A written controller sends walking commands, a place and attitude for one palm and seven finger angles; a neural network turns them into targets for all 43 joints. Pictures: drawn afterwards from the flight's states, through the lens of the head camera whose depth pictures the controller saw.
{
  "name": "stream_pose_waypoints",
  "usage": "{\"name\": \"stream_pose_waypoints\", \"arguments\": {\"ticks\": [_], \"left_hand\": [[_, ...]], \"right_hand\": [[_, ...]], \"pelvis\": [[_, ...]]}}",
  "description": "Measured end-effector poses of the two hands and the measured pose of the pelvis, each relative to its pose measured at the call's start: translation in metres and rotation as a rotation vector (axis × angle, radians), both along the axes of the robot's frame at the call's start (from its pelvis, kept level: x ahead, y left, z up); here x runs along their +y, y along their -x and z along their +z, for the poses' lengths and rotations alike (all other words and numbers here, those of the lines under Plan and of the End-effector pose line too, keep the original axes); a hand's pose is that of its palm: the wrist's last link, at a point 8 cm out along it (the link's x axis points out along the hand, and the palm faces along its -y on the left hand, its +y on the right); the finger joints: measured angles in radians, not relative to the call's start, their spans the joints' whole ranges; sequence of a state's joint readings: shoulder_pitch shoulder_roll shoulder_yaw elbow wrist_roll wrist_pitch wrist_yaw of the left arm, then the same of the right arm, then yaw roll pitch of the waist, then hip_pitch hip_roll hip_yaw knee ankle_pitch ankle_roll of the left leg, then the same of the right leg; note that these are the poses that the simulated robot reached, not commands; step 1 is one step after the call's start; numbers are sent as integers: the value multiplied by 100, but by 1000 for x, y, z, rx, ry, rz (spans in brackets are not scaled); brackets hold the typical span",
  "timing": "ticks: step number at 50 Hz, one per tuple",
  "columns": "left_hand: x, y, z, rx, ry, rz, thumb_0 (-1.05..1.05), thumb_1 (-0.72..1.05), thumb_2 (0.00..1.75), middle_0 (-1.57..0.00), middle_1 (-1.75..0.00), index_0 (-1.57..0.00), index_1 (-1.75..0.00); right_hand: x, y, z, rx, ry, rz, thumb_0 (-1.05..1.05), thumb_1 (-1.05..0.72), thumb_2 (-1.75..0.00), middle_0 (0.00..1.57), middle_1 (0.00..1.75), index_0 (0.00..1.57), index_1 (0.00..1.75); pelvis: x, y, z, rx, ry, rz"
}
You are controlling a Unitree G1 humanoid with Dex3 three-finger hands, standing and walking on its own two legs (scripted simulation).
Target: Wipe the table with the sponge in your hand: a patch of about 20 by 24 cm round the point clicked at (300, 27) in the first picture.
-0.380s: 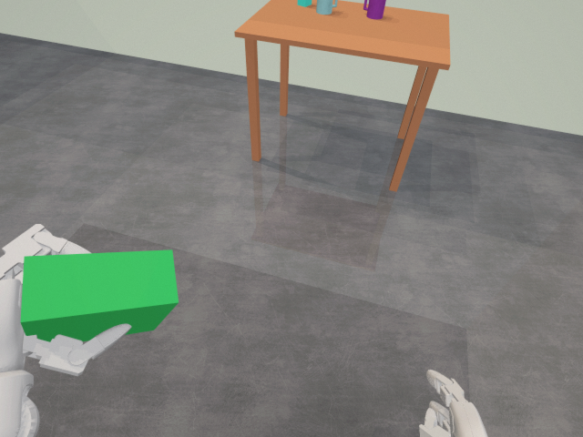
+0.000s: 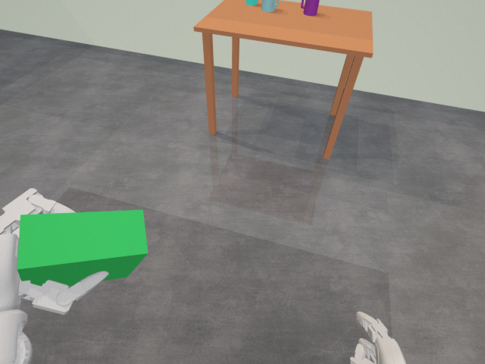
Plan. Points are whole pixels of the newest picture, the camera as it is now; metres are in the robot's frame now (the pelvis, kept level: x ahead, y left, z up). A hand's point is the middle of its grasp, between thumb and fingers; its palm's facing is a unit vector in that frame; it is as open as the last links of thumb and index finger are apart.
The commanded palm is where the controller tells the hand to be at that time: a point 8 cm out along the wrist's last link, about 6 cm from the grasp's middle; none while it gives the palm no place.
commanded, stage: look at it before walking up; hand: left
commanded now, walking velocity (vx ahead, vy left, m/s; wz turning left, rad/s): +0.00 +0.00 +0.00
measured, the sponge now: (101, 249) +0.23 +0.20 +0.14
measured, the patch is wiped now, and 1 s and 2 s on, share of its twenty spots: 0.00 0.00 0.00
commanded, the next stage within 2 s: walk to a spot facing it in 0.02 s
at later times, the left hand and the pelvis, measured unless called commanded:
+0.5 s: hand (47, 246) +0.22 +0.26 +0.16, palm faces +0.50 -0.76 -0.41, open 9.9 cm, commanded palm +0.16 +0.29 +0.18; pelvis +0.03 -0.01 -0.01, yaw +7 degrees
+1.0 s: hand (52, 181) +0.31 +0.29 +0.18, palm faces +0.58 -0.67 -0.46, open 9.9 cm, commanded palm +0.25 +0.31 +0.18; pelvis +0.16 +0.00 +0.00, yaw +14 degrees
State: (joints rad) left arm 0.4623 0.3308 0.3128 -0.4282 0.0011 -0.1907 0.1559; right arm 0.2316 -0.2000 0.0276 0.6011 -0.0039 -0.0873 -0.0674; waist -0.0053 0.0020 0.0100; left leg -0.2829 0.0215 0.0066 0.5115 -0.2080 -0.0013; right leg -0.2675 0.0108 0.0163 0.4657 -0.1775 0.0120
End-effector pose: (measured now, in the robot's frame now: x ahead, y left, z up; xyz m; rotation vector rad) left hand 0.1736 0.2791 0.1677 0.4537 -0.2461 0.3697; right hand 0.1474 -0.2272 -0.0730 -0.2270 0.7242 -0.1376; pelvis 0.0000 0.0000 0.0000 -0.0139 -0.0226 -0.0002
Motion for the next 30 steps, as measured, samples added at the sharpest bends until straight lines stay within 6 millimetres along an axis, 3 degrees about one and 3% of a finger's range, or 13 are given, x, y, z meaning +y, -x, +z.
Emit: {"name": "stream_pose_waypoints", "arguments": {"ticks": [11,19,25,30], "left_hand": [[-1,5,1,-7,-7,7,0,-47,97,-78,-132,-78,-132],[8,4,6,-56,-39,45,0,-47,97,-78,-132,-78,-132],[12,0,2,-44,-56,107,0,-47,97,-78,-132,-78,-132],[18,-7,0,-66,-24,142,0,-47,97,-78,-132,-78,-132]], "right_hand": [[0,0,-3,-1,-5,9,1,-91,-90,20,30,21,30],[-2,-5,-15,39,28,15,1,-91,-90,20,30,21,30],[3,-20,-30,92,0,47,1,-91,-90,20,30,21,30],[10,-47,-33,168,30,136,1,-91,-90,20,30,21,30]], "pelvis": [[-1,1,-2,1,-2,12],[1,-10,-11,8,4,68],[-5,-31,-15,14,17,116],[0,-52,-12,12,-8,189]]}}
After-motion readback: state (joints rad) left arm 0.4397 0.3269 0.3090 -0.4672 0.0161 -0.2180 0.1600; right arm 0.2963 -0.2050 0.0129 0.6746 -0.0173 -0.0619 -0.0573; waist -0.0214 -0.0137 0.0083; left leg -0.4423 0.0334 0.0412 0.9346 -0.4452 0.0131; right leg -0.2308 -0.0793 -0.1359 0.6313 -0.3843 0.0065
